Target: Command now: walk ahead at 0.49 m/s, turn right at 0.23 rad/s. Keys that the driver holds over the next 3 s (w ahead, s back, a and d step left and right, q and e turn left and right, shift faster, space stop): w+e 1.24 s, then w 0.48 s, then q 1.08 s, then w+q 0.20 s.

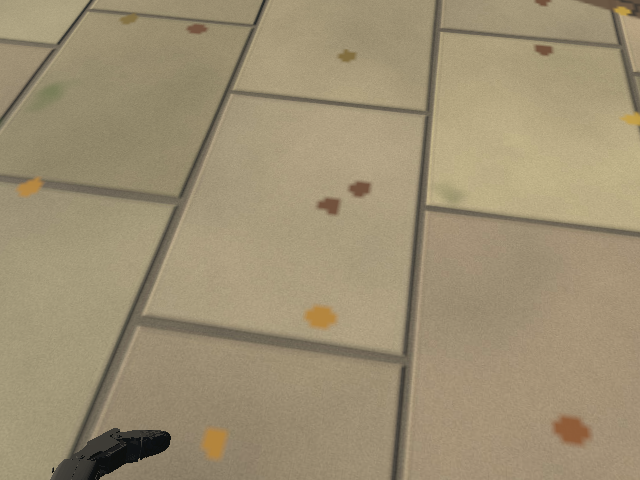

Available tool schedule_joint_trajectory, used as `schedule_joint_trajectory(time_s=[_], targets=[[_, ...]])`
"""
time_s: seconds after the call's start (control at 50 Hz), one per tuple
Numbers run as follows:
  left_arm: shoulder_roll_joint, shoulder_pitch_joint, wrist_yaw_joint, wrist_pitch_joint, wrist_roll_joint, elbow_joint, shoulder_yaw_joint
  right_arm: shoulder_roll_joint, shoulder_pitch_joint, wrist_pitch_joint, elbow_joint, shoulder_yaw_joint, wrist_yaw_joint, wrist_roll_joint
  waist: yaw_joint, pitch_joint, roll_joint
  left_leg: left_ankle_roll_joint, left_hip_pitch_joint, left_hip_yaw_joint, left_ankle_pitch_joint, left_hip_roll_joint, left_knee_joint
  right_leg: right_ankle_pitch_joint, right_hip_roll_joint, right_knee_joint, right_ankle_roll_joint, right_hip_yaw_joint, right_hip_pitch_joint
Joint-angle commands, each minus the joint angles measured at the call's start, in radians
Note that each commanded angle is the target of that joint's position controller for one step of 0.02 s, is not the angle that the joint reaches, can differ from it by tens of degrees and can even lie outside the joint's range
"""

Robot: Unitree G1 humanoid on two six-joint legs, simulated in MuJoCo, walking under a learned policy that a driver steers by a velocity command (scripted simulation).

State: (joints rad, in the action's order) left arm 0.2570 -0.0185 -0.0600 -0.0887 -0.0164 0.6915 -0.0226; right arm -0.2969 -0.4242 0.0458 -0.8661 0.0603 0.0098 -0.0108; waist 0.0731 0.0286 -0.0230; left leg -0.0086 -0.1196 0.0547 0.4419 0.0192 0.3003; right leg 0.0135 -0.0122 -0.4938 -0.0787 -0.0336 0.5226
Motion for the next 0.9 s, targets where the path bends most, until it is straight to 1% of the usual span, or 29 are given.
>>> schedule_joint_trajectory(time_s=[0.02,0.04,0.06,0.08,0.1,0.12,0.14,0.16,0.2,0.24,0.32,0.38,0.42,0.46,0.48,0.5,0.52,0.54,0.56,0.58,0.6,0.62,0.66,0.7,0.74,0.78,0.82,0.86,0.9], targets=[[0.268,-0.375,0.023,0.008,-0.001,0.029,-0.098,-0.127,0.016,0.001,0.097,0.017,0.024,0.039,-0.207,-0.303,-0.032,-0.052,0.309,0.037,-0.705,-0.157,0.654,-0.009,-0.127,-0.056,-0.116,0.231,-0.641],[0.312,-0.381,0.01,0.003,-0.005,0.038,-0.103,0.002,-0.12,0.026,0.107,-0.02,0.002,0.035,-0.104,-0.411,-0.271,0.008,0.72,-0.056,0.099,0.043,0.961,0.281,-0.331,0.091,-0.301,0.78,-0.938],[0.21,-0.375,0.011,0.004,-0.01,0.03,-0.081,-0.107,-0.015,0.056,0.109,-0.002,-0.008,0.004,-0.17,-0.371,-0.153,-0.006,0.837,-0.182,0.108,0.001,1.048,0.41,-0.313,0.189,-0.269,0.822,-0.925],[0.187,-0.314,0.018,0.003,-0.002,0.02,-0.074,-0.142,0.098,0.076,0.149,0.008,-0.016,-0.025,-0.17,-0.218,-0.103,-0.019,0.893,-0.166,0.016,-0.04,1.038,0.342,-0.282,0.209,-0.232,0.672,-0.795],[0.183,-0.26,0.022,0.003,0.004,0.007,-0.072,-0.131,0.148,0.089,0.161,0.002,-0.012,-0.017,-0.142,-0.146,0.005,-0.025,0.864,-0.156,-0.062,-0.082,0.98,0.226,-0.246,0.221,-0.214,0.574,-0.652],[0.166,-0.22,0.024,0.003,0.011,-0.004,-0.068,-0.13,0.169,0.092,0.165,0.008,-0.006,0.004,-0.109,-0.092,0.04,-0.016,0.818,-0.152,-0.108,-0.109,0.903,0.109,-0.213,0.238,-0.208,0.498,-0.53],[0.15,-0.199,0.027,0.001,0.023,-0.013,-0.061,-0.128,0.154,0.085,0.168,0.011,-0.006,0.014,-0.075,-0.087,0.012,-0.009,0.756,-0.16,-0.137,-0.127,0.865,0.037,-0.189,0.261,-0.207,0.459,-0.456],[0.145,-0.191,0.03,0.001,0.021,-0.018,-0.062,-0.118,0.142,0.076,0.172,0.01,-0.005,0.02,-0.059,-0.082,-0.007,0.005,0.731,-0.158,-0.142,-0.131,0.83,0.007,-0.175,0.282,-0.216,0.44,-0.415],[0.157,-0.203,0.038,-0.002,0.008,-0.014,-0.066,-0.097,0.145,0.056,0.181,0.006,-0.001,0.026,-0.047,-0.059,-0.019,0.037,0.718,-0.139,-0.156,-0.133,0.751,-0.031,-0.16,0.309,-0.228,0.382,-0.335],[0.184,-0.232,0.052,-0.001,0.005,-0.005,-0.075,-0.08,0.222,0.048,0.21,-0.001,0.003,0.03,-0.066,-0.022,-0.018,0.064,0.741,-0.126,-0.254,-0.125,0.627,-0.036,-0.137,0.326,-0.218,0.338,-0.287],[0.203,-0.294,0.069,0.015,-0.006,0.011,-0.083,-0.049,0.378,0.06,0.247,-0.013,-0.006,0.022,-0.127,-0.007,-0.033,0.08,0.646,-0.113,-0.513,-0.064,0.33,0.037,-0.073,0.296,-0.15,0.278,-0.24],[0.204,-0.348,0.073,0.028,-0.014,0.027,-0.085,-0.067,0.45,0.071,0.269,-0.008,-0.019,0.006,-0.152,-0.012,-0.047,0.075,0.607,-0.129,-0.535,-0.036,0.241,0.087,-0.096,0.241,-0.137,0.336,-0.29],[0.197,-0.359,0.078,0.037,-0.013,0.027,-0.085,-0.093,0.455,0.079,0.275,0.003,-0.026,0.003,-0.141,-0.022,-0.061,0.058,0.588,-0.149,-0.472,-0.029,0.189,0.11,-0.119,0.176,-0.122,0.4,-0.358],[0.197,-0.341,0.079,0.045,-0.008,0.02,-0.087,-0.115,0.402,0.087,0.265,0.016,-0.028,-0.001,-0.103,-0.035,-0.094,0.025,0.511,-0.14,-0.384,-0.026,0.16,0.085,-0.129,0.107,-0.102,0.445,-0.383],[0.174,-0.331,0.078,0.048,-0.005,0.014,-0.08,-0.132,0.319,0.091,0.243,0.029,-0.023,0.002,-0.057,-0.07,-0.093,-0.003,0.387,-0.124,-0.379,-0.029,0.117,0.056,-0.094,0.033,-0.077,0.432,-0.362],[0.12,-0.326,0.073,0.045,0.004,0.0,-0.06,-0.173,0.195,0.095,0.229,0.044,-0.015,0.018,0.003,-0.183,-0.046,-0.06,0.165,-0.206,-0.354,-0.134,0.139,0.091,-0.039,-0.171,-0.043,0.377,-0.285],[0.048,-0.421,0.072,0.036,0.0,-0.024,-0.038,-0.256,0.073,0.087,0.215,0.065,-0.008,0.035,-0.002,-0.336,0.175,-0.183,-0.194,-0.534,-0.263,-0.363,0.13,0.388,0.095,-0.502,0.029,0.232,0.003],[0.091,-0.468,0.073,0.028,-0.021,-0.042,-0.037,-0.238,0.027,0.072,0.183,0.066,-0.019,0.016,-0.017,-0.364,0.36,-0.261,-0.256,-0.859,-0.017,-0.47,0.032,0.603,0.075,-0.711,0.051,0.193,0.228],[0.181,-0.401,0.075,0.033,-0.028,-0.027,-0.061,-0.148,0.081,0.068,0.202,0.043,-0.018,0.01,0.004,-0.223,0.21,-0.221,-0.142,-0.755,0.084,-0.425,0.0,0.515,0.017,-0.794,0.061,0.216,0.286],[0.197,-0.319,0.075,0.04,-0.018,-0.04,-0.067,-0.111,0.128,0.06,0.207,0.032,-0.016,0.012,0.006,-0.126,0.134,-0.182,-0.02,-0.59,0.004,-0.378,-0.008,0.432,-0.016,-0.798,0.067,0.179,0.282],[0.184,-0.283,0.073,0.044,-0.008,-0.051,-0.068,-0.089,0.172,0.057,0.203,0.023,-0.016,0.018,-0.015,-0.064,0.106,-0.168,0.089,-0.479,-0.107,-0.331,-0.035,0.371,-0.043,-0.76,0.074,0.167,0.253],[0.169,-0.27,0.069,0.049,-0.006,-0.059,-0.072,-0.071,0.199,0.056,0.196,0.017,-0.014,0.022,-0.037,-0.028,0.126,-0.16,0.16,-0.397,-0.186,-0.297,-0.062,0.33,-0.071,-0.719,0.075,0.165,0.223],[0.124,-0.276,0.06,0.061,-0.013,-0.066,-0.065,-0.071,0.212,0.064,0.182,0.02,-0.014,0.021,-0.056,-0.011,0.152,-0.161,0.236,-0.285,-0.277,-0.268,-0.112,0.29,-0.093,-0.682,0.081,0.139,0.171],[0.102,-0.248,0.058,0.069,-0.009,-0.086,-0.059,-0.094,0.205,0.072,0.164,0.029,-0.013,0.017,-0.059,-0.002,0.126,-0.181,0.244,-0.215,-0.358,-0.277,-0.141,0.246,-0.102,-0.626,0.093,0.133,0.191],[0.093,-0.213,0.055,0.069,-0.004,-0.102,-0.055,-0.116,0.197,0.072,0.147,0.038,-0.012,0.018,-0.054,0.0,0.103,-0.191,0.219,-0.153,-0.432,-0.285,-0.152,0.171,-0.109,-0.541,0.101,0.133,0.214],[0.087,-0.175,0.044,0.063,-0.005,-0.11,-0.051,-0.131,0.199,0.067,0.135,0.041,-0.01,0.016,-0.043,0.004,0.092,-0.177,0.202,-0.076,-0.478,-0.27,-0.154,0.066,-0.105,-0.425,0.097,0.114,0.195],[0.075,-0.106,0.031,0.055,-0.005,-0.127,-0.045,-0.147,0.184,0.06,0.122,0.044,-0.006,0.011,-0.017,0.021,0.084,-0.16,0.192,-0.012,-0.494,-0.261,-0.154,-0.018,-0.094,-0.31,0.087,0.078,0.164],[0.069,-0.043,0.018,0.053,-0.007,-0.149,-0.04,-0.165,0.154,0.051,0.104,0.048,-0.004,0.004,0.005,0.04,0.077,-0.149,0.159,0.024,-0.495,-0.272,-0.15,-0.035,-0.085,-0.23,0.073,0.046,0.148],[0.075,-0.001,0.008,0.054,-0.01,-0.173,-0.042,-0.183,0.131,0.041,0.088,0.054,-0.005,-0.007,0.01,0.056,0.079,-0.136,0.103,0.048,-0.526,-0.293,-0.133,0.001,-0.077,-0.177,0.051,0.027,0.146]])
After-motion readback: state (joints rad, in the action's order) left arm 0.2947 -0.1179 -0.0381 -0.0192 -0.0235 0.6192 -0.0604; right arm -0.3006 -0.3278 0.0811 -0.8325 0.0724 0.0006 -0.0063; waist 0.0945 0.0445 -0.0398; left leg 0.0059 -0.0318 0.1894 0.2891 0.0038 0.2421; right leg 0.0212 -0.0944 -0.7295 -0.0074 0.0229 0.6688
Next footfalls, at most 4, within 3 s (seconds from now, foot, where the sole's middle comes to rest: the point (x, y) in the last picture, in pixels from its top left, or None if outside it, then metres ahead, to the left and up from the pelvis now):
0.50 left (278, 472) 0.48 0.08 -0.76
1.02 right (445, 394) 0.61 -0.28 -0.76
1.50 left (430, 263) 0.96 -0.32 -0.76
1.96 right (559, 254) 0.97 -0.65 -0.76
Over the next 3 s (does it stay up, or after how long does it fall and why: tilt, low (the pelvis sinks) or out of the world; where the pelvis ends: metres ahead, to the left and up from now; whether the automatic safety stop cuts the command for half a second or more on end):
stays up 0.99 -0.50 0.02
